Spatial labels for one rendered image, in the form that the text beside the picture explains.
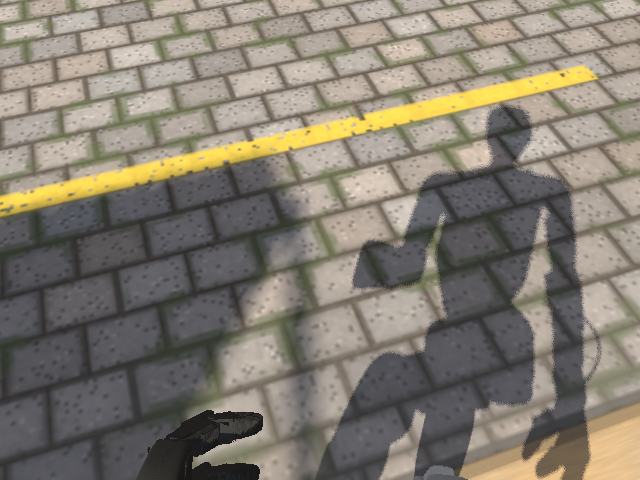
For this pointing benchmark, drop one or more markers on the left robot hand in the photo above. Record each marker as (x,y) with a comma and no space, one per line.
(171,458)

